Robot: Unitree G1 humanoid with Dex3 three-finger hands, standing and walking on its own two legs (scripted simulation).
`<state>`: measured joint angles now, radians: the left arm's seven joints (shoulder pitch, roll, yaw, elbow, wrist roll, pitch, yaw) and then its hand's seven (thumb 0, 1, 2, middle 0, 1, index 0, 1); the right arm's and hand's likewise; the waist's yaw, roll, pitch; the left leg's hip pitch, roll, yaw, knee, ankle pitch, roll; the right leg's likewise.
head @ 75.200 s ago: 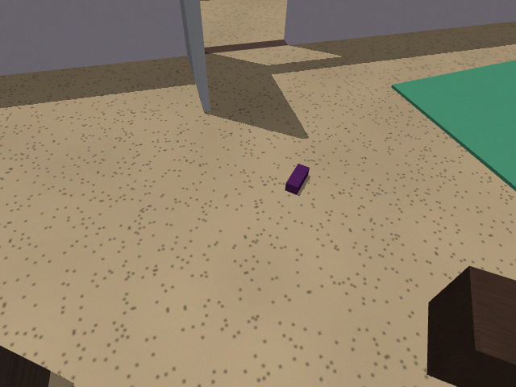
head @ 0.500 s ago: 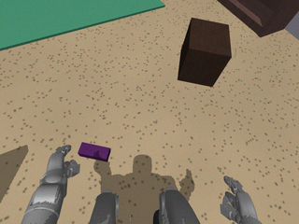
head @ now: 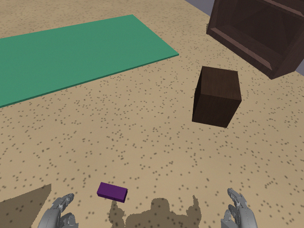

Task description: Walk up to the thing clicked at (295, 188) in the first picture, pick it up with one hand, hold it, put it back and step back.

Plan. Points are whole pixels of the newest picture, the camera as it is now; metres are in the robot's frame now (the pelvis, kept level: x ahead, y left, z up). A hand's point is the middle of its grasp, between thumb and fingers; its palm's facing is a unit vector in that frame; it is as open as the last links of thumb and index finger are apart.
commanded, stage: home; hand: left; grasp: from above
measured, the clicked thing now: (112, 192) +0.45 +0.21 -0.69
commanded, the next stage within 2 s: stand in 1.92 s
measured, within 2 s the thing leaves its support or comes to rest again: neither
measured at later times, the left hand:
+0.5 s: hand out of the picture +0.15 +0.18 -0.05, palm faces +0.06 -0.98 -0.20, open 7.4 cm
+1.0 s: hand out of the picture +0.15 +0.18 -0.05, palm faces +0.06 -0.98 -0.20, open 7.4 cm
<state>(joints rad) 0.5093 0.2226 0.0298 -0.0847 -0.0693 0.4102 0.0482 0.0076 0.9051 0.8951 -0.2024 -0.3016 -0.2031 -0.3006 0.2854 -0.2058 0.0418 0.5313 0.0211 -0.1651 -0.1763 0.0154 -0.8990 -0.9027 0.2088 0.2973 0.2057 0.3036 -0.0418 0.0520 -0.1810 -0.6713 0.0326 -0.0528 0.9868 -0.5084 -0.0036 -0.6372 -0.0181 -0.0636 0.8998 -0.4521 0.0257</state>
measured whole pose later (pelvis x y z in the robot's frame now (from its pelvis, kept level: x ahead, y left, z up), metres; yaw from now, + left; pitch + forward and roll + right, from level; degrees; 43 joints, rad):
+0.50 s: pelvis -0.01 +0.00 +0.00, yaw +0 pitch +10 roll -3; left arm 0.50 0.23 0.03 -0.10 -0.06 0.42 0.03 0.01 0.91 0.90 -0.20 -0.30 -0.20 -0.30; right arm 0.29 -0.22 0.03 0.54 0.01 -0.20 -0.17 0.02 -0.90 -0.90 0.21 0.30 0.21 0.30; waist -0.04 0.04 -0.16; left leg -0.67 0.03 -0.05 1.00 -0.51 0.00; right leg -0.64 -0.02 -0.06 0.91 -0.45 0.03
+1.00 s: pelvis -0.01 +0.00 +0.00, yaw +0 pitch +10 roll -3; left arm 0.50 0.23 0.03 -0.13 -0.06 0.44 0.03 0.01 0.91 0.90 -0.20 -0.30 -0.20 -0.30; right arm 0.29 -0.22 0.03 0.53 0.01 -0.22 -0.18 0.02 -0.90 -0.90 0.21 0.30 0.21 0.30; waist -0.03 0.04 -0.16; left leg -0.68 0.03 -0.05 1.02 -0.51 -0.01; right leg -0.65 -0.02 -0.06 0.93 -0.46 0.03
